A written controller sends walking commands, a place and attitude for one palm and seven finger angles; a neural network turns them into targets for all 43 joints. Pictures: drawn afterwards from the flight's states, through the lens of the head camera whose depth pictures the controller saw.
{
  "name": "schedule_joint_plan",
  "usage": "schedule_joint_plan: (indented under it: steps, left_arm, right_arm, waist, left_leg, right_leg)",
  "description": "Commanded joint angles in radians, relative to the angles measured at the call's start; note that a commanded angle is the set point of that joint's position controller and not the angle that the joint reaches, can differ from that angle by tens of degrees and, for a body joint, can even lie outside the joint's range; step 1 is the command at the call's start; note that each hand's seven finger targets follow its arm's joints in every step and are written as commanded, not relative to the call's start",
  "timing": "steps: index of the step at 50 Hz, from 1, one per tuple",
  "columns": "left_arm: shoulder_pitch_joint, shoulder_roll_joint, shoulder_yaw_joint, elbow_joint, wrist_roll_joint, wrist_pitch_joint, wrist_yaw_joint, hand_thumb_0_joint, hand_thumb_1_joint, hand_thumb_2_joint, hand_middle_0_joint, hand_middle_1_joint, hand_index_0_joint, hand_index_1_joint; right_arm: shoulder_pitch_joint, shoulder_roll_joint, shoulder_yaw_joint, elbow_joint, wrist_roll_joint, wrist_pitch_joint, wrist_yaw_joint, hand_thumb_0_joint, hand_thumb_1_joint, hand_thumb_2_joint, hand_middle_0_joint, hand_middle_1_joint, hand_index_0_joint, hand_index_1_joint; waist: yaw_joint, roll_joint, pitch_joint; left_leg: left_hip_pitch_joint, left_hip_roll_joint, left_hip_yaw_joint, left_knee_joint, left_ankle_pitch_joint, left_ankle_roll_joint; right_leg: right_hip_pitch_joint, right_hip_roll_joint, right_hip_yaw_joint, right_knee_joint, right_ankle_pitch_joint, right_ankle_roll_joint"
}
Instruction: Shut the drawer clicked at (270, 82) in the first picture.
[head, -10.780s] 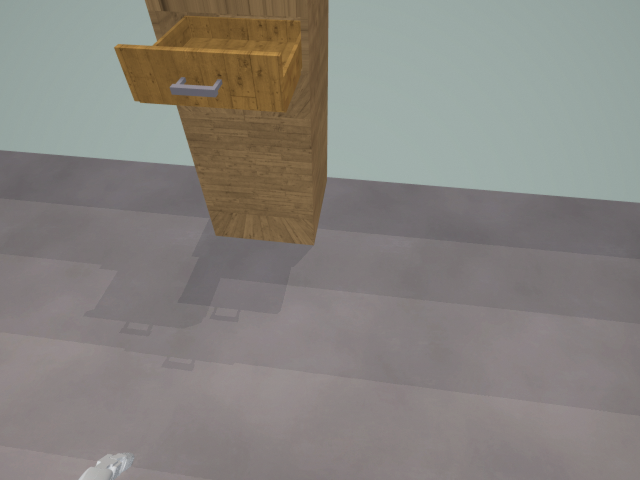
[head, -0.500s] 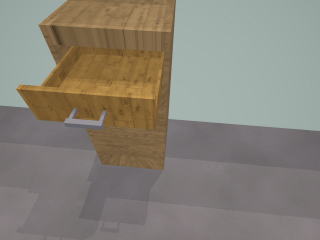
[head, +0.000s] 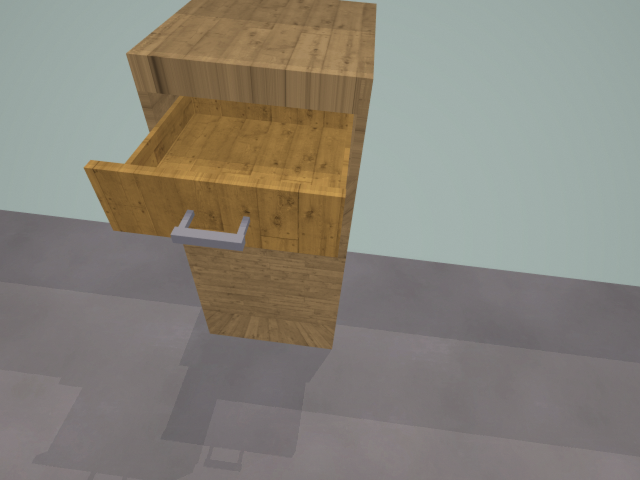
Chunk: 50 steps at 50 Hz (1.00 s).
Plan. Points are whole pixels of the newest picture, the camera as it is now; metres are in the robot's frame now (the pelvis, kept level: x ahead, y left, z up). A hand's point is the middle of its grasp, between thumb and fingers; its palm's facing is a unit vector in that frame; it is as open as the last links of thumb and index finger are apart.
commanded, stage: shuffle to correct the standing spot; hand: left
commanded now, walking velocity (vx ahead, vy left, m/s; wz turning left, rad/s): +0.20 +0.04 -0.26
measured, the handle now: (212, 229) +0.45 +0.19 +0.05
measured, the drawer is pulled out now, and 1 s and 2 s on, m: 0.24 0.24 0.24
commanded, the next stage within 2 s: come to a stop and stand still in 0.38 s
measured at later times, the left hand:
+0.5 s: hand out of the picture +0.02 +0.18 -0.19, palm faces -0.02 -0.99 -0.11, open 7.4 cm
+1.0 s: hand (209, 477) +0.17 +0.17 -0.18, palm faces -0.01 -0.98 -0.18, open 7.2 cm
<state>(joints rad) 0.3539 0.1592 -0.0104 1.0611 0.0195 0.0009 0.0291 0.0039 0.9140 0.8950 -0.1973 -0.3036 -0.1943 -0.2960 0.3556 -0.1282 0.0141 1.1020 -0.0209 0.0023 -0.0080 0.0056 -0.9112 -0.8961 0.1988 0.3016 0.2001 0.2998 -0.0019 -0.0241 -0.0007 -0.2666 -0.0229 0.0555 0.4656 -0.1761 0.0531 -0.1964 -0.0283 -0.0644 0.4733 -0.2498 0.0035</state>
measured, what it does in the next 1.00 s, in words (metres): steps on the spot: right foot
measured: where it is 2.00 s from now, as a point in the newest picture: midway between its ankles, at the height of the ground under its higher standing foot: outside the picture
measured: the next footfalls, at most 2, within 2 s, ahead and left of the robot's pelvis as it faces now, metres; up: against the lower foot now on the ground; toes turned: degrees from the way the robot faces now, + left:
right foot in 0.74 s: +0.19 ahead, -0.12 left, +0.00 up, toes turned -5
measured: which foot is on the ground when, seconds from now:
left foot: down 0.00-1.00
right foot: down 0.00-0.40, up 0.42-0.72, down 0.74-1.00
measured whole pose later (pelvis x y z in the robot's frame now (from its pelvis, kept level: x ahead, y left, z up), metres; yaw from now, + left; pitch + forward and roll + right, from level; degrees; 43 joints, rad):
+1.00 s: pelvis +0.07 +0.00 -0.01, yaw -3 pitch -2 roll +2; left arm 0.17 0.15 0.03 0.96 0.02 0.03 0.04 -0.01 0.94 0.89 -0.20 -0.30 -0.20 -0.30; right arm 0.30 -0.11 -0.02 1.07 -0.02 0.00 -0.03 0.00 -0.91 -0.90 0.20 0.30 0.20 0.30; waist 0.00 -0.05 0.06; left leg -0.16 -0.05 0.12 0.53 -0.34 0.06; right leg -0.37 -0.05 -0.05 0.57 -0.16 -0.01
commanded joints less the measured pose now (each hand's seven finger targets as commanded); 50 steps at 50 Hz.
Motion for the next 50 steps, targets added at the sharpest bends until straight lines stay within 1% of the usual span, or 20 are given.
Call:
schedule_joint_plan:
  steps: [1, 5, 11, 15, 17, 19, 20, 21, 22, 24, 25, 28, 31, 35, 37, 38, 40, 42, 46, 50]
  left_arm:
    - [0.089, 0.063, 0.015, -0.017, 0.004, -0.013, 0.004, 0.000, 0.900, 0.900, -0.200, -0.300, -0.200, -0.300]
    - [0.122, 0.059, 0.027, -0.015, 0.007, -0.010, -0.004, 0.000, 0.900, 0.900, -0.200, -0.300, -0.200, -0.300]
    - [0.147, 0.056, 0.042, -0.004, 0.003, -0.025, -0.011, 0.000, 0.900, 0.900, -0.200, -0.300, -0.200, -0.300]
    - [0.165, 0.078, 0.049, 0.006, -0.001, -0.036, -0.006, 0.000, 0.900, 0.900, -0.200, -0.300, -0.200, -0.300]
    - [0.158, 0.082, 0.054, 0.008, 0.001, -0.035, -0.002, 0.000, 0.900, 0.900, -0.200, -0.300, -0.200, -0.300]
    - [0.119, 0.052, 0.046, 0.000, 0.005, -0.029, -0.005, 0.000, 0.900, 0.900, -0.200, -0.300, -0.200, -0.300]
    - [0.099, 0.025, 0.040, -0.011, 0.007, -0.029, -0.008, 0.000, 0.900, 0.900, -0.200, -0.300, -0.200, -0.300]
    - [0.043, 0.014, 0.031, -0.042, 0.011, -0.039, -0.005, 0.000, 0.900, 0.900, -0.200, -0.300, -0.200, -0.300]
    - [0.001, 0.031, 0.034, -0.057, 0.012, -0.043, -0.003, 0.000, 0.900, 0.900, -0.200, -0.300, -0.200, -0.300]
    - [-0.027, 0.027, 0.042, -0.060, 0.005, -0.048, -0.010, 0.000, 0.900, 0.900, -0.200, -0.300, -0.200, -0.300]
    - [-0.033, 0.008, 0.039, -0.063, 0.002, -0.044, -0.015, 0.000, 0.900, 0.900, -0.200, -0.300, -0.200, -0.300]
    - [-0.025, -0.036, 0.026, -0.061, -0.003, -0.023, -0.014, 0.000, 0.900, 0.900, -0.200, -0.300, -0.200, -0.300]
    - [-0.028, -0.027, 0.025, -0.060, -0.010, -0.012, -0.003, 0.000, 0.900, 0.900, -0.200, -0.300, -0.200, -0.300]
    - [-0.001, 0.048, 0.041, -0.058, -0.008, -0.018, 0.003, 0.000, 0.900, 0.900, -0.200, -0.300, -0.200, -0.300]
    - [0.013, 0.116, 0.053, -0.065, -0.006, -0.024, 0.010, 0.000, 0.900, 0.900, -0.200, -0.300, -0.200, -0.300]
    - [-0.007, 0.135, 0.052, -0.068, -0.012, -0.020, 0.008, 0.000, 0.900, 0.900, -0.200, -0.300, -0.200, -0.300]
    - [-0.061, 0.129, 0.052, -0.091, -0.014, -0.014, 0.011, 0.000, 0.900, 0.900, -0.200, -0.300, -0.200, -0.300]
    - [-0.097, 0.118, 0.054, -0.111, -0.013, -0.004, 0.017, 0.000, 0.900, 0.900, -0.200, -0.300, -0.200, -0.300]
    - [-0.139, 0.073, 0.053, -0.144, -0.008, 0.019, 0.016, 0.000, 0.900, 0.900, -0.200, -0.300, -0.200, -0.300]
    - [-0.090, 0.047, 0.051, -0.133, 0.001, 0.020, 0.013, 0.000, 0.900, 0.900, -0.200, -0.300, -0.200, -0.300]
  right_arm:
    - [0.032, -0.137, -0.031, -0.035, 0.000, -0.011, -0.010, 0.000, -0.900, -0.900, 0.200, 0.300, 0.200, 0.300]
    - [0.006, -0.141, -0.041, -0.049, -0.004, 0.000, -0.006, 0.000, -0.900, -0.900, 0.200, 0.300, 0.200, 0.300]
    - [0.010, -0.112, -0.039, -0.055, -0.002, -0.020, -0.006, 0.000, -0.900, -0.900, 0.200, 0.300, 0.200, 0.300]
    - [-0.001, -0.081, -0.030, -0.068, 0.002, -0.043, -0.002, 0.000, -0.900, -0.900, 0.200, 0.300, 0.200, 0.300]
    - [0.006, -0.077, -0.030, -0.066, 0.003, -0.046, -0.002, 0.000, -0.900, -0.900, 0.200, 0.300, 0.200, 0.300]
    - [0.080, -0.102, -0.031, -0.036, 0.004, -0.056, -0.005, 0.000, -0.900, -0.900, 0.200, 0.300, 0.200, 0.300]
    - [0.161, -0.150, -0.042, -0.004, 0.000, -0.060, -0.012, 0.000, -0.900, -0.900, 0.200, 0.300, 0.200, 0.300]
    - [0.270, -0.176, -0.048, 0.023, -0.007, -0.063, -0.024, 0.000, -0.900, -0.900, 0.200, 0.300, 0.200, 0.300]
    - [0.286, -0.162, -0.039, 0.030, -0.007, -0.064, -0.031, 0.000, -0.900, -0.900, 0.200, 0.300, 0.200, 0.300]
    - [0.206, -0.123, -0.025, 0.006, -0.003, -0.075, -0.030, 0.000, -0.900, -0.900, 0.200, 0.300, 0.200, 0.300]
    - [0.170, -0.122, -0.026, -0.009, -0.003, -0.077, -0.028, 0.000, -0.900, -0.900, 0.200, 0.300, 0.200, 0.300]
    - [0.105, -0.103, -0.015, -0.018, -0.002, -0.078, -0.035, 0.000, -0.900, -0.900, 0.200, 0.300, 0.200, 0.300]
    - [0.069, -0.097, -0.014, -0.015, 0.002, -0.068, -0.042, 0.000, -0.900, -0.900, 0.200, 0.300, 0.200, 0.300]
    - [0.061, -0.090, -0.029, -0.014, 0.013, -0.049, -0.041, 0.000, -0.900, -0.900, 0.200, 0.300, 0.200, 0.300]
    - [0.101, -0.064, -0.038, -0.022, 0.020, -0.040, -0.035, 0.000, -0.900, -0.900, 0.200, 0.300, 0.200, 0.300]
    - [0.128, -0.044, -0.043, -0.020, 0.024, -0.029, -0.031, 0.000, -0.900, -0.900, 0.200, 0.300, 0.200, 0.300]
    - [0.143, -0.022, -0.043, -0.009, 0.021, -0.008, -0.028, 0.000, -0.900, -0.900, 0.200, 0.300, 0.200, 0.300]
    - [0.130, -0.031, -0.046, -0.016, 0.017, -0.003, -0.027, 0.000, -0.900, -0.900, 0.200, 0.300, 0.200, 0.300]
    - [0.039, -0.074, -0.051, -0.051, 0.003, -0.008, -0.026, 0.000, -0.900, -0.900, 0.200, 0.300, 0.200, 0.300]
    - [-0.039, -0.091, -0.052, -0.088, 0.003, -0.011, -0.025, 0.000, -0.900, -0.900, 0.200, 0.300, 0.200, 0.300]
  waist:
    - [0.007, 0.032, 0.088]
    - [0.018, 0.047, 0.161]
    - [0.008, -0.007, 0.119]
    - [0.012, -0.084, 0.129]
    - [-0.001, -0.085, 0.150]
    - [-0.033, 0.053, 0.152]
    - [-0.057, 0.204, 0.134]
    - [-0.096, 0.291, 0.118]
    - [-0.092, 0.230, 0.127]
    - [-0.053, 0.067, 0.123]
    - [-0.037, 0.038, 0.119]
    - [0.000, 0.080, 0.087]
    - [0.012, 0.121, 0.054]
    - [0.038, 0.064, 0.029]
    - [0.023, -0.036, -0.015]
    - [0.003, -0.051, -0.010]
    - [-0.018, -0.141, -0.036]
    - [-0.018, -0.142, -0.030]
    - [0.007, 0.107, 0.051]
    - [0.027, 0.104, 0.072]
  left_leg:
    - [-0.078, 0.127, -0.174, -0.189, -0.388, 0.009]
    - [-0.149, 0.120, -0.151, -0.156, -0.478, 0.014]
    - [-0.107, 0.089, -0.098, -0.054, -0.373, 0.014]
    - [-0.135, 0.036, -0.012, 0.075, -0.231, -0.004]
    - [-0.097, 0.037, 0.007, 0.073, -0.202, -0.007]
    - [0.053, 0.101, -0.095, -0.054, -0.132, 0.019]
    - [0.173, 0.227, -0.265, -0.150, -0.103, 0.072]
    - [0.321, 0.338, -0.429, -0.221, 0.100, 0.138]
    - [0.352, 0.377, -0.437, -0.204, 0.282, 0.181]
    - [0.267, 0.367, -0.346, -0.184, 0.418, 0.226]
    - [0.224, 0.345, -0.285, -0.188, 0.453, 0.218]
    - [0.141, 0.262, -0.114, -0.165, 0.696, 0.156]
    - [0.124, 0.235, -0.076, -0.118, 0.784, 0.113]
    - [0.099, 0.184, -0.068, -0.008, 0.540, 0.035]
    - [-0.065, 0.089, -0.042, 0.056, 0.144, -0.023]
    - [-0.070, 0.045, -0.035, 0.052, -0.043, -0.038]
    - [-0.010, 0.055, -0.025, 0.060, -0.117, -0.041]
    - [0.026, 0.062, -0.027, 0.030, -0.075, -0.039]
    - [-0.036, 0.173, -0.133, -0.136, 0.129, 0.008]
    - [-0.089, 0.188, -0.118, -0.150, 0.062, 0.031]
  right_leg:
    - [-0.045, -0.041, 0.078, -0.070, -0.232, -0.054]
    - [-0.093, -0.032, 0.121, -0.072, -0.332, -0.074]
    - [-0.083, -0.065, 0.192, -0.096, -0.316, -0.112]
    - [-0.039, -0.147, 0.291, -0.149, -0.264, -0.150]
    - [-0.071, -0.153, 0.270, -0.135, -0.224, -0.150]
    - [-0.175, -0.058, 0.139, 0.024, -0.152, -0.108]
    - [-0.291, 0.015, 0.022, 0.226, -0.150, -0.072]
    - [-0.456, 0.052, -0.021, 0.442, -0.282, -0.051]
    - [-0.515, 0.010, 0.025, 0.579, -0.298, -0.054]
    - [-0.487, -0.047, 0.045, 0.636, -0.237, -0.051]
    - [-0.440, -0.055, 0.039, 0.602, -0.209, -0.044]
    - [-0.275, -0.038, 0.005, 0.416, -0.098, -0.020]
    - [-0.141, -0.012, -0.009, 0.233, 0.023, -0.013]
    - [0.032, -0.035, 0.018, -0.027, 0.303, -0.008]
    - [0.176, -0.189, 0.191, 0.073, 0.805, -0.089]
    - [0.136, -0.258, 0.196, 0.079, 0.857, -0.140]
    - [0.061, -0.255, 0.196, 0.035, 0.692, -0.157]
    - [-0.001, -0.224, 0.184, 0.024, 0.535, -0.144]
    - [-0.044, -0.067, 0.086, 0.096, 0.167, -0.054]
    - [-0.010, -0.041, 0.074, 0.108, 0.084, -0.037]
